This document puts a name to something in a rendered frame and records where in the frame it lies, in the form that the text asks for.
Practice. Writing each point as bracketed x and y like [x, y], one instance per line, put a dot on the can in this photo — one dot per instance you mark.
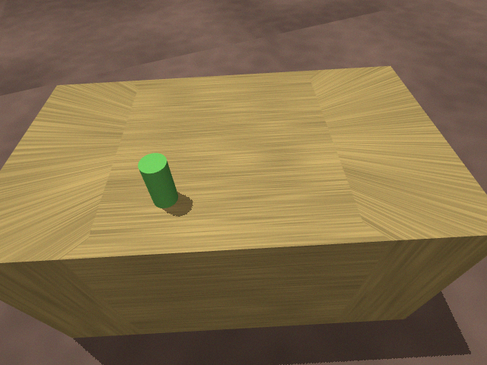
[156, 174]

